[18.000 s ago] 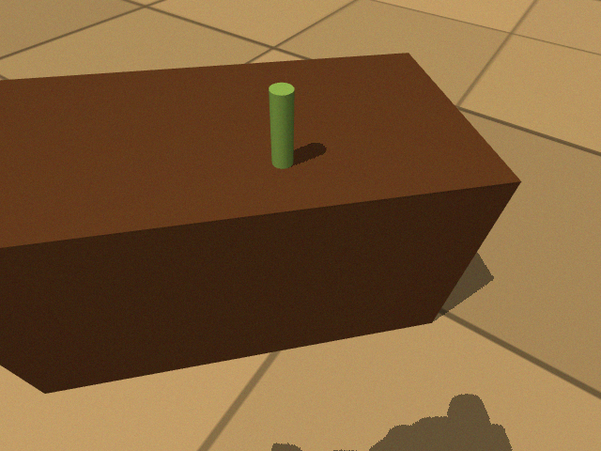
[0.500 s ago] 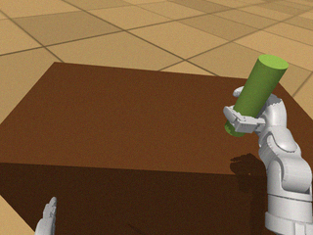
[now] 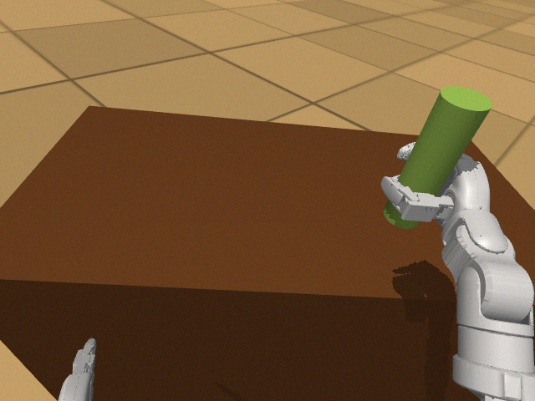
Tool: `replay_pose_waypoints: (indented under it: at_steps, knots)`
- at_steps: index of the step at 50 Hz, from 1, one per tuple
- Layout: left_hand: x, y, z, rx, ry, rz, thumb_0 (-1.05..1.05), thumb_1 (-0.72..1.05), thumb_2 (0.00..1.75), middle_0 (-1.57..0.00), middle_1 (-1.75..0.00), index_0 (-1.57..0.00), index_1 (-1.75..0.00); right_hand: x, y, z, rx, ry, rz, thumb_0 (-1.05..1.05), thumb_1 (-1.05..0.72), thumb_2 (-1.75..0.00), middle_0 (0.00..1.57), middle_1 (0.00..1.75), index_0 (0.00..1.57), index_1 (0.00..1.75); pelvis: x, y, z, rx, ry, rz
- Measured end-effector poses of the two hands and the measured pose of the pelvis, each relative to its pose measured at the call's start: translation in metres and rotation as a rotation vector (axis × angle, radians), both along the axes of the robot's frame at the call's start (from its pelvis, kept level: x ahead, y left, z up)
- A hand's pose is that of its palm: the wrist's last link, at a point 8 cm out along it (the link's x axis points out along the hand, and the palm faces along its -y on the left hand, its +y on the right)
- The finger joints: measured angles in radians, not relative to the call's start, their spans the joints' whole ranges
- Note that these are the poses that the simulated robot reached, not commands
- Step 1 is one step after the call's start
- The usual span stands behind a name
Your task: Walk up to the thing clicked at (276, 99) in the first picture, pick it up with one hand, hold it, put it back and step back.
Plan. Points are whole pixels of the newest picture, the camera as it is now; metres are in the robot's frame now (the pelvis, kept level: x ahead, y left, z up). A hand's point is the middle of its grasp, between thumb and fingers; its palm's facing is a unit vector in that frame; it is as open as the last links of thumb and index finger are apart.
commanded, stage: hold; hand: right
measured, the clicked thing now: (428, 166) +0.33 -0.18 +0.26
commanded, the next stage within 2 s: crouch in 0.20 s
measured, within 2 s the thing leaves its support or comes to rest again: neither
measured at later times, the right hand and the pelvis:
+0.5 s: hand (406, 190) +0.34 -0.18 +0.21, palm faces +0.19 +0.98 -0.02, open 7.3 cm; pelvis -0.01 +0.00 +0.00, yaw +0 degrees
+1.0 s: hand (386, 190) +0.43 -0.21 +0.14, palm faces +0.24 +0.97 +0.00, open 7.2 cm; pelvis -0.02 -0.01 -0.01, yaw +2 degrees
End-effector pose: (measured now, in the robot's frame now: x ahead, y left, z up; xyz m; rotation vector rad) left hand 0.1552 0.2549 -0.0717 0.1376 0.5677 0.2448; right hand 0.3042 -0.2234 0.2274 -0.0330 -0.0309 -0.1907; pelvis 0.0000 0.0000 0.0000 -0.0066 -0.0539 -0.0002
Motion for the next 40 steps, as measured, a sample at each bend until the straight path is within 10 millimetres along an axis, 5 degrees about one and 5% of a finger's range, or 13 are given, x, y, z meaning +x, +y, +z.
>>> replay_pose_waypoints:
  at_steps: [21, 33, 40]
  knots:
    - [-0.008, 0.000, 0.000, 0.004, -0.008, 0.002, -0.01, -0.53, 0.05, -0.05, -0.05, -0.06, -0.05, 0.000, 0.000, 0.001, 0.001, 0.009, 0.007, -0.01, 0.12, -1.16, 0.84, 1.20, 0.87, 1.23, -0.009, -0.001, 0.000, 0.003, -0.006, 0.003]
    - [-0.026, 0.005, 0.009, 0.052, -0.026, 0.005, -0.01, -0.52, 0.04, -0.05, -0.05, -0.06, -0.04, 0.036, -0.016, -0.063, 0.063, 0.168, -0.046, -0.01, 0.12, -1.17, 0.84, 1.20, 0.88, 1.22, -0.019, 0.001, -0.003, 0.003, 0.029, 0.013]
    - [-0.043, 0.011, 0.006, 0.094, 0.022, 0.039, -0.01, -0.53, 0.05, -0.05, -0.05, -0.05, -0.05, 0.063, -0.018, -0.080, 0.049, 0.141, -0.033, -0.01, 0.11, -1.17, 0.84, 1.20, 0.88, 1.22, -0.019, -0.004, -0.005, 0.009, 0.068, 0.029]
